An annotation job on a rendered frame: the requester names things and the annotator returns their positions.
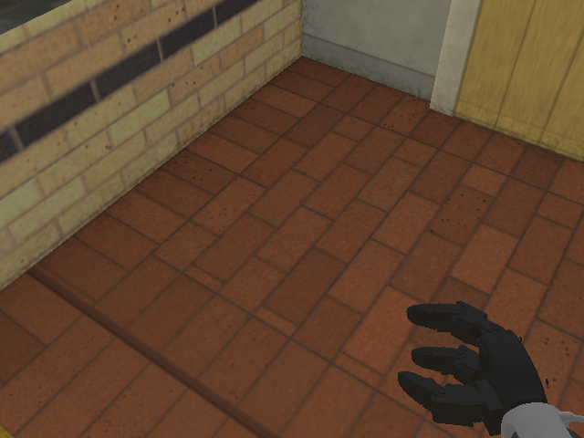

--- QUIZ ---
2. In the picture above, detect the robot right forearm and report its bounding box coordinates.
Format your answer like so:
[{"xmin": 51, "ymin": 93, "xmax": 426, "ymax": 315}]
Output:
[{"xmin": 501, "ymin": 402, "xmax": 581, "ymax": 438}]

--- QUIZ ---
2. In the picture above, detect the robot right hand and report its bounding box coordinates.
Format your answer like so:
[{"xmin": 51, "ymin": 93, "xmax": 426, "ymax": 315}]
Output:
[{"xmin": 398, "ymin": 300, "xmax": 548, "ymax": 436}]

